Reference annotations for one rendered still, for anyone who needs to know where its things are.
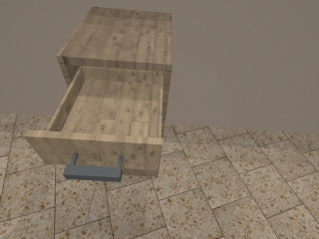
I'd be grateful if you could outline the cabinet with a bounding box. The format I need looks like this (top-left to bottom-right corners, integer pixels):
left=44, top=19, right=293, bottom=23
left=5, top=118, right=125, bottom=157
left=56, top=6, right=172, bottom=177

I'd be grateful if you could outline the handle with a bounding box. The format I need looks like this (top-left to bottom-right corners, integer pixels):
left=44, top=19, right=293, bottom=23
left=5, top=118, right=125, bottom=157
left=63, top=152, right=124, bottom=182

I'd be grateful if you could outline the drawer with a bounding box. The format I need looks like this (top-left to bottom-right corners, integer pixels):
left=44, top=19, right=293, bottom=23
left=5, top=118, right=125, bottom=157
left=24, top=66, right=163, bottom=170

